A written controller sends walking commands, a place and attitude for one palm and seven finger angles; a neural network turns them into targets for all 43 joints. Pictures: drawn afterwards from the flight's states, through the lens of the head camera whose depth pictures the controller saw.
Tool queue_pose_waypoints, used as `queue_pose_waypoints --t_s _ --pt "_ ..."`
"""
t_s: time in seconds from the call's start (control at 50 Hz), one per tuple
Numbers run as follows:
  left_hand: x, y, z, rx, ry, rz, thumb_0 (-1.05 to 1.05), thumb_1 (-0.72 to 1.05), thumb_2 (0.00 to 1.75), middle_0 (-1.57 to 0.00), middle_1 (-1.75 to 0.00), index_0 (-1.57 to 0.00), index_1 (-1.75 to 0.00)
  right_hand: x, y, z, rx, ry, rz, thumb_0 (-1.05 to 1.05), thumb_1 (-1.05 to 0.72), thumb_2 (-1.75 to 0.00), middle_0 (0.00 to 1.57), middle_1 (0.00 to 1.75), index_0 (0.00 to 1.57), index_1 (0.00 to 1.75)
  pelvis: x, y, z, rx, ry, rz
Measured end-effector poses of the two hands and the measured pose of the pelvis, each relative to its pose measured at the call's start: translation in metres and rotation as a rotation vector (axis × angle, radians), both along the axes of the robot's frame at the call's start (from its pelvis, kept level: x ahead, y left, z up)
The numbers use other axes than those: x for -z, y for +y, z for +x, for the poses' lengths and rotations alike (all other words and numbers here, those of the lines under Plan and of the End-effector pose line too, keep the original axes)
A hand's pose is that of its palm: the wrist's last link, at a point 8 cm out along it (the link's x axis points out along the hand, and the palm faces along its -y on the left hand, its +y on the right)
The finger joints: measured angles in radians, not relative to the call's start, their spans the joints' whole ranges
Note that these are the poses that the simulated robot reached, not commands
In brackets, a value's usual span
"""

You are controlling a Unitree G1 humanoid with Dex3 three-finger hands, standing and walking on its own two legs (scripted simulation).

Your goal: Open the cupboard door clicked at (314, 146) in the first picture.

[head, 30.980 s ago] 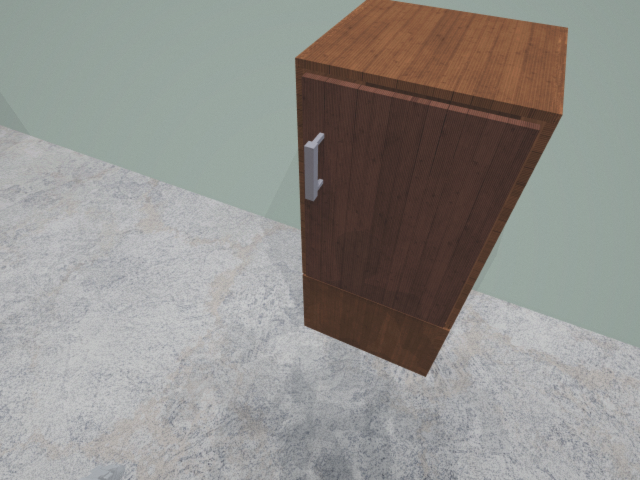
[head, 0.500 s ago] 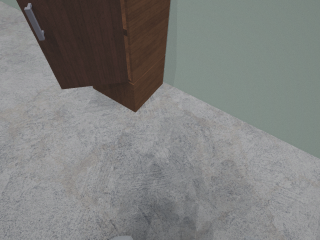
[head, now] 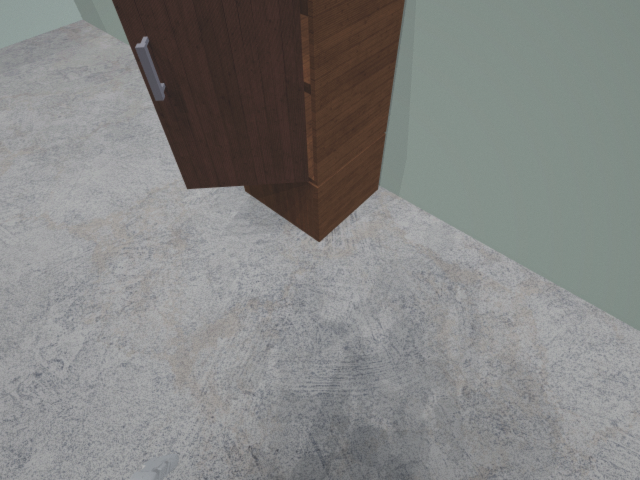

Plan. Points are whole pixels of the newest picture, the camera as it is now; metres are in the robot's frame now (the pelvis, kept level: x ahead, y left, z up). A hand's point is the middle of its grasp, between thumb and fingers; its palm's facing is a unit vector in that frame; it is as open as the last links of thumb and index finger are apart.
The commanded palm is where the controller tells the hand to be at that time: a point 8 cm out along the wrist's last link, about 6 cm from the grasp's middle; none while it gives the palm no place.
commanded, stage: turn to face it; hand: left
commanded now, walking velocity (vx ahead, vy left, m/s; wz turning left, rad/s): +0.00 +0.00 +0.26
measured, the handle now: (152, 69) +0.96 +0.46 +0.00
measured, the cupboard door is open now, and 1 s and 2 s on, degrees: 46 46 46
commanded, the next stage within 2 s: take the last steps up to it in 0.02 s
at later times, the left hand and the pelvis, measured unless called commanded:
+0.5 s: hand out of the picture -0.05 +0.25 -0.18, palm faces +0.24 -0.95 -0.20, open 7.4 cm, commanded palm none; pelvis +0.03 +0.06 +0.00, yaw +9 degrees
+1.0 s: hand (174, 364) +0.30 +0.26 -0.15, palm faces +0.14 -0.98 -0.16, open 7.4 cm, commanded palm none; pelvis +0.18 +0.08 -0.01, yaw +10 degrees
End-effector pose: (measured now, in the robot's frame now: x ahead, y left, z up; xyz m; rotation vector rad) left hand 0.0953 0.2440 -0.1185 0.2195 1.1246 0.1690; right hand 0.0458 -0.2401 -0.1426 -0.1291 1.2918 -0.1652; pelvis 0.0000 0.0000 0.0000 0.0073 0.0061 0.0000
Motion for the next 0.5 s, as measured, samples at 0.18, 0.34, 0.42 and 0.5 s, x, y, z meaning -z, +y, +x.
queue_pose_waypoints --t_s 0.18,0.34,0.42,0.5 --pt "-0.001 -0.017 -0.061 -0.109 0.094 -0.031 0.01 0.91 0.89 -0.20 -0.30 -0.20 -0.30 -0.010 -0.011 0.009 -0.055 0.053 -0.007 0.01 -0.91 -0.90 0.20 0.30 0.20 0.30 -0.011 -0.007 0.000 -0.082 -0.021 0.016" --pt "0.015 0.007 -0.131 -0.256 0.201 -0.080 0.01 0.91 0.89 -0.20 -0.30 -0.20 -0.30 -0.023 0.021 0.060 -0.204 0.009 -0.037 0.01 -0.91 -0.90 0.20 0.30 0.20 0.30 -0.010 0.017 0.008 -0.152 -0.018 0.011" --pt "0.032 0.030 -0.163 -0.314 0.301 -0.109 0.01 0.91 0.89 -0.20 -0.30 -0.20 -0.30 -0.024 0.051 0.094 -0.260 -0.085 -0.062 0.01 -0.91 -0.90 0.20 0.30 0.20 0.30 0.001 0.042 0.017 -0.170 -0.014 -0.004" --pt "0.029 0.051 -0.154 -0.302 0.346 -0.112 0.01 0.91 0.89 -0.20 -0.30 -0.20 -0.30 -0.029 0.075 0.097 -0.254 -0.116 -0.069 0.01 -0.91 -0.90 0.20 0.30 0.20 0.30 -0.003 0.061 0.027 -0.163 -0.018 -0.011"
